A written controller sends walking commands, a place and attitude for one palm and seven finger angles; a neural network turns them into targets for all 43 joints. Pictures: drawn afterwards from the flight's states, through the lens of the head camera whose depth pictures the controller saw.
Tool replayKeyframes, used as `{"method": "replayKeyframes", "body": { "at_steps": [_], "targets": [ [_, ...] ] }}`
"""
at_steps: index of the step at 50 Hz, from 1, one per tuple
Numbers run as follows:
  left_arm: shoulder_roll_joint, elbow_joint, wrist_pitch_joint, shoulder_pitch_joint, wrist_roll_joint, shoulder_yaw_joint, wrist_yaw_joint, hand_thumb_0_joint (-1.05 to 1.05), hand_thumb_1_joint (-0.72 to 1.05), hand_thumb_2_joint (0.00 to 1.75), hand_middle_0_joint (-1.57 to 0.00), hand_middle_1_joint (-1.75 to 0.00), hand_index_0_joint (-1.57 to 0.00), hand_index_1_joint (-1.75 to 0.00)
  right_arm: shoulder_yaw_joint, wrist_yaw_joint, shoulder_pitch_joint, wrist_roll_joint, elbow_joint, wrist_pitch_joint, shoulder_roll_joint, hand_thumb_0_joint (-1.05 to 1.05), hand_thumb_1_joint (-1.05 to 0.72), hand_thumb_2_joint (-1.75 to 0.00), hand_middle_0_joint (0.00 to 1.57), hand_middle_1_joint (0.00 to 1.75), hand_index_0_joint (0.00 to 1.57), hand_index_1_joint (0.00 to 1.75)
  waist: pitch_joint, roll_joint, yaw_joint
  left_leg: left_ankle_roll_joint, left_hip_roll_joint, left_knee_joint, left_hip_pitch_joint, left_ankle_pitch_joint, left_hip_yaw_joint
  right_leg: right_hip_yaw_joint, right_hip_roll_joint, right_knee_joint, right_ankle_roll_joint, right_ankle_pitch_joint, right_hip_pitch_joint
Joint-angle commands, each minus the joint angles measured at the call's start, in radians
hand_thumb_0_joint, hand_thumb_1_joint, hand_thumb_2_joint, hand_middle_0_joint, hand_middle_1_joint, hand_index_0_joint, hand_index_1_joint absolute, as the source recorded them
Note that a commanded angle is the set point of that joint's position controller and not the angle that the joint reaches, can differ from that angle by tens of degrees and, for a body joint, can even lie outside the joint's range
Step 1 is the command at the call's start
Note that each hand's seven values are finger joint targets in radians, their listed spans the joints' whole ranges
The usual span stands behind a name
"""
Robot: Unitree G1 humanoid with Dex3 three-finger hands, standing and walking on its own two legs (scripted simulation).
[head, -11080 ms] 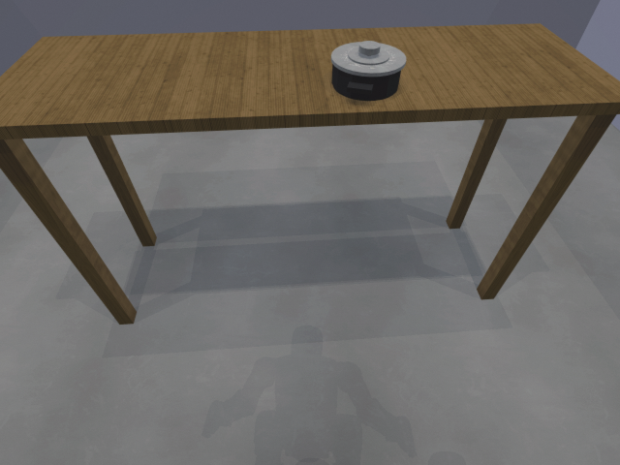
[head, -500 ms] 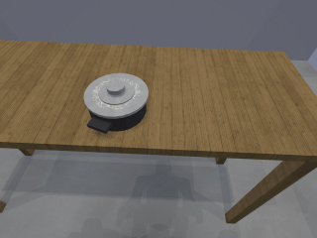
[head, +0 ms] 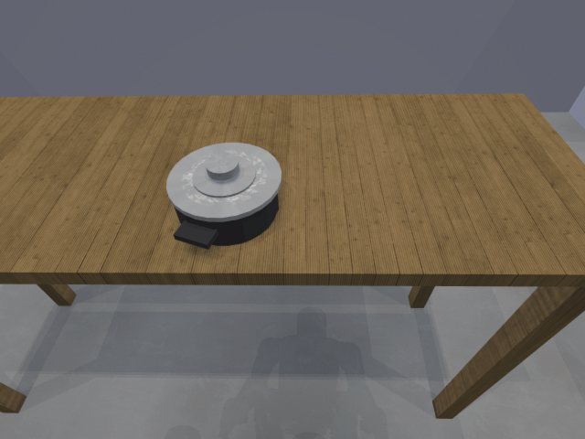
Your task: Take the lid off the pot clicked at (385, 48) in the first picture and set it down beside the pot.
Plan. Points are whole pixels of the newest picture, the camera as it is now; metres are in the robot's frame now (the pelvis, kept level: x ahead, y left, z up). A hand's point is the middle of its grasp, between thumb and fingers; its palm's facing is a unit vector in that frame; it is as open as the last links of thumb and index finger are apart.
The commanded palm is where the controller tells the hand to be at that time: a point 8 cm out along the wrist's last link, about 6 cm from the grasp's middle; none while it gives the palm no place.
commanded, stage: come to a stop and stand still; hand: left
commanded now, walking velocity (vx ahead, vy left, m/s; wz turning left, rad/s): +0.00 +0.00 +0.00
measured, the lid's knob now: (222, 166) +0.44 +0.12 +0.16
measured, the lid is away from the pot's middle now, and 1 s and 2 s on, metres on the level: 0.00 0.00 0.00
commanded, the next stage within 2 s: look again from close up in 0.14 s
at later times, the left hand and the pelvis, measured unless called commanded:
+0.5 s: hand out of the picture +0.03 +0.17 -0.17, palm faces +0.00 -0.98 -0.20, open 7.3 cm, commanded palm none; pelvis +0.01 +0.00 +0.00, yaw -1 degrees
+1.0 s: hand out of the picture +0.03 +0.17 -0.17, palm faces +0.00 -0.98 -0.21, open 7.3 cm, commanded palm none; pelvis +0.01 -0.01 +0.01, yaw -1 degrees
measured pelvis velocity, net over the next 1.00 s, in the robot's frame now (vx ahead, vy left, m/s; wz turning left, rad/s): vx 0.01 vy -0.01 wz -0.01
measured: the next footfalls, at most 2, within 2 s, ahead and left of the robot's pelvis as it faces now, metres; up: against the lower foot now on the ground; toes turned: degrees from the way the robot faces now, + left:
none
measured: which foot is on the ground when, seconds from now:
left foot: down 0.00-1.00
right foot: down 0.00-1.00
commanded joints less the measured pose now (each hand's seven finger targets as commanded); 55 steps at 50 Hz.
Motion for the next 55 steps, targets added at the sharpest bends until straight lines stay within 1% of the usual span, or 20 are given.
{"method": "replayKeyframes", "body": {
  "at_steps": [1, 10, 11, 15, 20, 21, 26, 30, 31, 35, 36, 40, 41, 45, 46, 48, 52, 53, 54, 55],
  "targets": [
    [0.106, -0.057, -0.017, 0.024, 0.000, 0.017, 0.006, 0.00, 0.90, 0.90, -0.20, -0.30, -0.20, -0.30, -0.016, -0.002, 0.014, 0.004, -0.070, -0.030, -0.103, 0.00, -0.90, -0.90, 0.20, 0.30, 0.20, 0.30, 0.074, -0.065, 0.017, 0.014, 0.103, -0.170, -0.018, 0.047, -0.142, 0.054, -0.044, -0.083, -0.063, 0.024, -0.096],
    [0.117, -0.055, -0.018, 0.042, -0.002, 0.019, 0.010, 0.00, 0.90, 0.90, -0.20, -0.30, -0.20, -0.30, -0.015, -0.007, 0.012, 0.006, -0.054, -0.040, -0.105, 0.00, -0.90, -0.90, 0.20, 0.30, 0.20, 0.30, 0.012, -0.051, 0.020, 0.011, 0.101, -0.138, 0.063, 0.234, -0.108, 0.071, -0.061, -0.065, -0.054, 0.193, -0.056],
    [0.122, -0.060, -0.016, 0.042, -0.003, 0.022, 0.010, 0.00, 0.90, 0.90, -0.20, -0.30, -0.20, -0.30, -0.015, -0.007, 0.011, 0.007, -0.053, -0.039, -0.100, 0.00, -0.90, -0.90, 0.20, 0.30, 0.20, 0.30, -0.001, -0.062, 0.023, 0.013, 0.103, -0.139, 0.068, 0.223, -0.109, 0.064, -0.059, -0.070, -0.053, 0.181, -0.044],
    [0.122, -0.052, -0.016, 0.039, -0.001, 0.021, 0.010, 0.00, 0.90, 0.90, -0.20, -0.30, -0.20, -0.30, -0.016, -0.009, 0.002, 0.008, -0.045, -0.038, -0.096, 0.00, -0.90, -0.90, 0.20, 0.30, 0.20, 0.30, 0.013, -0.034, 0.018, 0.007, 0.099, -0.132, 0.077, 0.253, -0.099, 0.074, -0.068, -0.076, -0.053, 0.221, -0.047],
    [0.121, -0.046, -0.014, 0.035, -0.001, 0.022, 0.008, 0.00, 0.90, 0.90, -0.20, -0.30, -0.20, -0.30, -0.015, -0.011, -0.002, 0.009, -0.037, -0.036, -0.092, 0.00, -0.90, -0.90, 0.20, 0.30, 0.20, 0.30, 0.020, -0.012, 0.016, 0.004, 0.099, -0.133, 0.088, 0.255, -0.095, 0.075, -0.072, -0.087, -0.054, 0.235, -0.042],
    [0.122, -0.048, -0.014, 0.039, -0.002, 0.024, 0.007, 0.00, 0.90, 0.90, -0.20, -0.30, -0.20, -0.30, -0.016, -0.011, -0.005, 0.009, -0.038, -0.035, -0.090, 0.00, -0.90, -0.90, 0.20, 0.30, 0.20, 0.30, 0.015, -0.041, 0.022, 0.008, 0.103, -0.132, 0.093, 0.244, -0.097, 0.067, -0.067, -0.093, -0.052, 0.226, -0.034],
    [0.114, -0.043, -0.013, 0.039, -0.001, 0.024, 0.006, 0.00, 0.90, 0.90, -0.20, -0.30, -0.20, -0.30, -0.017, -0.012, -0.015, 0.009, -0.032, -0.032, -0.086, 0.00, -0.90, -0.90, 0.20, 0.30, 0.20, 0.30, 0.036, -0.052, 0.021, 0.005, 0.102, -0.140, 0.091, 0.207, -0.092, 0.075, -0.070, -0.111, -0.053, 0.217, -0.040],
    [0.110, -0.037, -0.013, 0.038, 0.000, 0.022, 0.007, 0.00, 0.90, 0.90, -0.20, -0.30, -0.20, -0.30, -0.015, -0.012, -0.016, 0.010, -0.025, -0.033, -0.089, 0.00, -0.90, -0.90, 0.20, 0.30, 0.20, 0.30, 0.030, -0.025, 0.019, 0.003, 0.104, -0.144, 0.105, 0.235, -0.087, 0.080, -0.074, -0.111, -0.052, 0.237, -0.037],
    [0.115, -0.040, -0.014, 0.041, -0.001, 0.024, 0.005, 0.00, 0.90, 0.90, -0.20, -0.30, -0.20, -0.30, -0.017, -0.012, -0.015, 0.011, -0.025, -0.033, -0.085, 0.00, -0.90, -0.90, 0.20, 0.30, 0.20, 0.30, 0.021, -0.051, 0.022, 0.006, 0.105, -0.141, 0.104, 0.230, -0.088, 0.073, -0.072, -0.115, -0.051, 0.238, -0.020],
    [0.109, -0.035, -0.013, 0.038, 0.000, 0.022, 0.006, 0.00, 0.90, 0.90, -0.20, -0.30, -0.20, -0.30, -0.015, -0.013, -0.014, 0.011, -0.019, -0.033, -0.087, 0.00, -0.90, -0.90, 0.20, 0.30, 0.20, 0.30, 0.023, -0.031, 0.019, 0.003, 0.107, -0.145, 0.115, 0.258, -0.085, 0.076, -0.077, -0.113, -0.051, 0.258, -0.023],
    [0.111, -0.036, -0.013, 0.038, -0.001, 0.025, 0.005, 0.00, 0.90, 0.90, -0.20, -0.30, -0.20, -0.30, -0.016, -0.013, -0.015, 0.011, -0.018, -0.033, -0.082, 0.00, -0.90, -0.90, 0.20, 0.30, 0.20, 0.30, 0.024, -0.055, 0.023, 0.005, 0.107, -0.145, 0.107, 0.243, -0.089, 0.072, -0.073, -0.120, -0.050, 0.248, -0.012],
    [0.107, -0.031, -0.013, 0.037, -0.001, 0.024, 0.006, 0.00, 0.90, 0.90, -0.20, -0.30, -0.20, -0.30, -0.014, -0.014, -0.010, 0.011, -0.009, -0.033, -0.083, 0.00, -0.90, -0.90, 0.20, 0.30, 0.20, 0.30, 0.021, -0.032, 0.021, 0.002, 0.108, -0.149, 0.119, 0.264, -0.084, 0.075, -0.079, -0.120, -0.051, 0.263, -0.012],
    [0.111, -0.032, -0.013, 0.039, -0.002, 0.025, 0.006, 0.00, 0.90, 0.90, -0.20, -0.30, -0.20, -0.30, -0.014, -0.014, -0.008, 0.011, -0.009, -0.033, -0.081, 0.00, -0.90, -0.90, 0.20, 0.30, 0.20, 0.30, 0.016, -0.056, 0.023, 0.005, 0.109, -0.150, 0.119, 0.256, -0.088, 0.072, -0.074, -0.121, -0.051, 0.259, -0.002],
    [0.107, -0.029, -0.011, 0.033, 0.000, 0.023, 0.006, 0.00, 0.90, 0.90, -0.20, -0.30, -0.20, -0.30, -0.012, -0.013, -0.006, 0.011, -0.003, -0.031, -0.079, 0.00, -0.90, -0.90, 0.20, 0.30, 0.20, 0.30, 0.037, -0.041, 0.021, 0.002, 0.106, -0.158, 0.110, 0.247, -0.086, 0.078, -0.078, -0.127, -0.050, 0.254, -0.013],
    [0.109, -0.031, -0.011, 0.034, -0.002, 0.025, 0.005, 0.00, 0.90, 0.90, -0.20, -0.30, -0.20, -0.30, -0.012, -0.013, -0.004, 0.011, -0.003, -0.031, -0.076, 0.00, -0.90, -0.90, 0.20, 0.30, 0.20, 0.30, 0.036, -0.068, 0.023, 0.004, 0.108, -0.159, 0.104, 0.228, -0.087, 0.071, -0.074, -0.131, -0.051, 0.241, -0.004],
    [0.106, -0.030, -0.010, 0.034, -0.001, 0.024, 0.005, 0.00, 0.90, 0.90, -0.20, -0.30, -0.20, -0.30, -0.012, -0.013, -0.007, 0.011, -0.001, -0.031, -0.077, 0.00, -0.90, -0.90, 0.20, 0.30, 0.20, 0.30, 0.045, -0.045, 0.023, 0.002, 0.106, -0.161, 0.101, 0.221, -0.085, 0.077, -0.079, -0.133, -0.050, 0.238, -0.013],
    [0.104, -0.030, -0.010, 0.035, -0.001, 0.024, 0.005, 0.00, 0.90, 0.90, -0.20, -0.30, -0.20, -0.30, -0.013, -0.013, -0.004, 0.012, 0.004, -0.030, -0.078, 0.00, -0.90, -0.90, 0.20, 0.30, 0.20, 0.30, 0.047, -0.059, 0.022, 0.001, 0.105, -0.161, 0.100, 0.204, -0.083, 0.078, -0.080, -0.139, -0.051, 0.234, -0.012],
    [0.127, 0.006, -0.039, 0.120, 0.015, 0.027, 0.039, 0.00, 0.90, 0.90, -0.20, -0.30, -0.20, -0.30, -0.017, -0.005, -0.083, 0.019, -0.051, -0.037, -0.129, 0.00, -0.90, -0.90, 0.20, 0.30, 0.20, 0.30, -0.032, -0.098, 0.049, -0.024, 0.118, 0.035, 0.084, 0.329, -0.059, 0.116, -0.132, -0.137, -0.035, 0.603, 0.030],
    [0.327, -1.230, -0.185, -0.523, -0.097, 0.099, 0.062, 0.00, 0.90, 0.90, -0.24, -0.35, -0.24, -0.35, -0.015, -0.011, -0.068, 0.075, -0.346, -0.211, -0.214, 0.00, -0.90, -0.90, 0.20, 0.30, 0.20, 0.30, -0.498, 0.049, 0.052, -0.031, 0.008, -0.149, 0.275, 0.421, -0.099, 0.011, -0.059, -0.055, -0.055, 0.561, 0.202],
    [0.282, -1.102, -0.095, -0.097, -0.020, 0.103, 0.105, 0.00, 0.90, 0.90, -0.29, -0.40, -0.29, -0.40, 0.003, -0.053, -0.122, 0.070, -0.319, -0.284, -0.152, 0.00, -0.90, -0.90, 0.20, 0.30, 0.20, 0.30, -0.492, 0.272, 0.076, -0.028, 0.045, -0.147, 0.359, 0.570, -0.087, 0.002, -0.023, -0.035, -0.070, 0.408, 0.128]
  ]
}}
